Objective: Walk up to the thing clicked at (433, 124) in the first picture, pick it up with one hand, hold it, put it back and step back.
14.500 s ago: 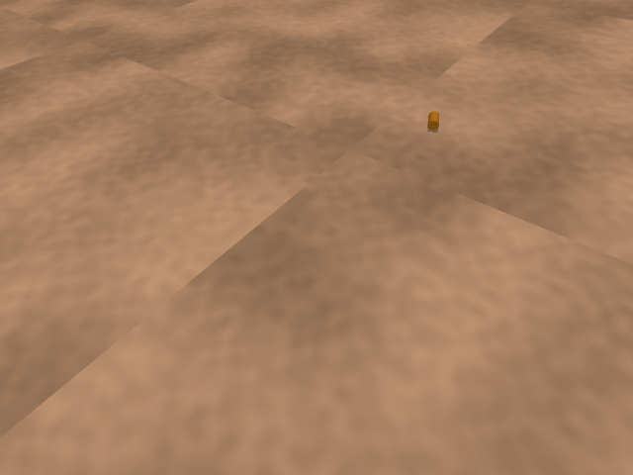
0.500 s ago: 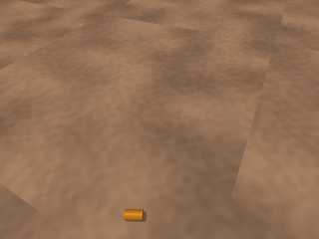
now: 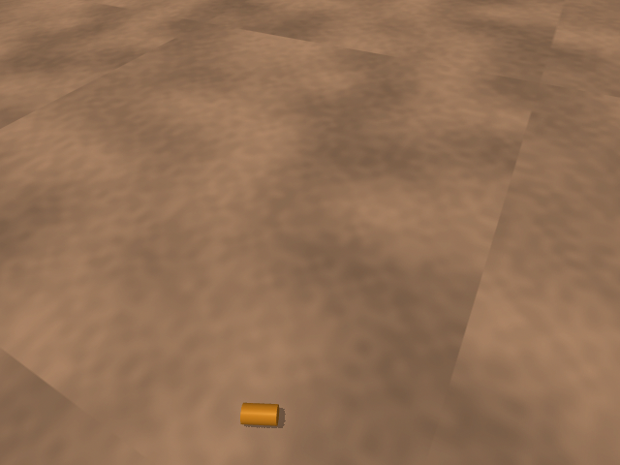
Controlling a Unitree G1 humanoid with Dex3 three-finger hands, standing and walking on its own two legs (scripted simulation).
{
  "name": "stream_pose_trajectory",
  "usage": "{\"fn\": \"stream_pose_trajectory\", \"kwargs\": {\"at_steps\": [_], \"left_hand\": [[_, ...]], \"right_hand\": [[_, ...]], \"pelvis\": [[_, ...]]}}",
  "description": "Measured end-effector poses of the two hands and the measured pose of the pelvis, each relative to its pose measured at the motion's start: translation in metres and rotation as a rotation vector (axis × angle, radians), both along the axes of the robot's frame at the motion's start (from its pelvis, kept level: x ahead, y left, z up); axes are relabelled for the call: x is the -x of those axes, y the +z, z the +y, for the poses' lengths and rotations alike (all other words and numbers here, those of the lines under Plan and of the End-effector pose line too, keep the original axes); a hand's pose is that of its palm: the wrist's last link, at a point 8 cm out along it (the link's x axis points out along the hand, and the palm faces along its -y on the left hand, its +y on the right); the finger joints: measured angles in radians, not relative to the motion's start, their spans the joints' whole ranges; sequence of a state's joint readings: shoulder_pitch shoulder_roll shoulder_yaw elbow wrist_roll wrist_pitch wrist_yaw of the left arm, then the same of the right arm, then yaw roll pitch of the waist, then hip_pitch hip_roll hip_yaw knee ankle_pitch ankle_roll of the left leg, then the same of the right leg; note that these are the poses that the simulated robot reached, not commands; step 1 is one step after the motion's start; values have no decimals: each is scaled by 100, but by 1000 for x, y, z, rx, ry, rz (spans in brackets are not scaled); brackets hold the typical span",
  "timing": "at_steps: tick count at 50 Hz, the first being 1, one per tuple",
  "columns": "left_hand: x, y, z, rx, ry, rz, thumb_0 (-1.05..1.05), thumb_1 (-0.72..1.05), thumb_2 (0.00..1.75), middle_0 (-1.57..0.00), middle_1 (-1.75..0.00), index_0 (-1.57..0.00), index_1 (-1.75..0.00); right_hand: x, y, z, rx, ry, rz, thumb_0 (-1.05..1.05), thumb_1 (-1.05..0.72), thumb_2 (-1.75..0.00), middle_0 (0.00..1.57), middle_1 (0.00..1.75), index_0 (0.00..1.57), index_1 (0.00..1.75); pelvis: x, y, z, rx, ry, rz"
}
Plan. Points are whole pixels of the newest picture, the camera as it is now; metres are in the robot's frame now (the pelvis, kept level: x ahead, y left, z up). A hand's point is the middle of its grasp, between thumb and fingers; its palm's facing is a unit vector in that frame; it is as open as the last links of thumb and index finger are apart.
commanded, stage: stand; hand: left
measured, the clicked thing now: (260, 414) +0.42 +0.23 -0.75
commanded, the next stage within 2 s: rise first in 1.86 s
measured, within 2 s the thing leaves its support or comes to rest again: neither
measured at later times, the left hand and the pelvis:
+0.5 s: hand out of the picture +0.07 +0.25 -0.16, palm faces -0.02 -0.94 -0.34, open 7.3 cm; pelvis +0.00 +0.00 +0.00, yaw +1 degrees
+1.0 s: hand out of the picture +0.06 +0.26 -0.16, palm faces -0.01 -0.94 -0.33, open 7.3 cm; pelvis +0.00 +0.01 +0.00, yaw +1 degrees
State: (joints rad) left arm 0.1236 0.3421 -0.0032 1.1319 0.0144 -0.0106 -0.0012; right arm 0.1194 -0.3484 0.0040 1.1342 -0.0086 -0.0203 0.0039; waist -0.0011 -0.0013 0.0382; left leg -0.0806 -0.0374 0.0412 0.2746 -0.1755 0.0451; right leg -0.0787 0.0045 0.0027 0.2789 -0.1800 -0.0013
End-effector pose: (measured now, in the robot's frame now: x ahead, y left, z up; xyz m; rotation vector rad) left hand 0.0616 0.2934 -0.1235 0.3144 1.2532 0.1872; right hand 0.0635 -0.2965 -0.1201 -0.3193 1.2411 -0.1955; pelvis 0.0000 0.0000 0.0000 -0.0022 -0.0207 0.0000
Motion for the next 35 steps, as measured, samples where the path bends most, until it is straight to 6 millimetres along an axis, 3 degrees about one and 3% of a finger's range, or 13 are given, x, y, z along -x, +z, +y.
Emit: {"fn": "stream_pose_trajectory", "kwargs": {"at_steps": [16, 35], "left_hand": [[-4, 1, 3, -3, 6, -22, 0, 91, 90, -20, -30, -21, -30], [4, 0, 6, -2, 12, -12, 0, 91, 90, -20, -30, -21, -30]], "right_hand": [[-10, 1, 3, 0, 17, -19, 1, -90, -90, 20, 30, 20, 30], [-7, 2, 5, 5, 20, -12, 1, -90, -90, 20, 30, 20, 30]], "pelvis": [[-2, 0, 2, 1, 9, -2], [0, 0, 4, 2, 13, -6]]}}
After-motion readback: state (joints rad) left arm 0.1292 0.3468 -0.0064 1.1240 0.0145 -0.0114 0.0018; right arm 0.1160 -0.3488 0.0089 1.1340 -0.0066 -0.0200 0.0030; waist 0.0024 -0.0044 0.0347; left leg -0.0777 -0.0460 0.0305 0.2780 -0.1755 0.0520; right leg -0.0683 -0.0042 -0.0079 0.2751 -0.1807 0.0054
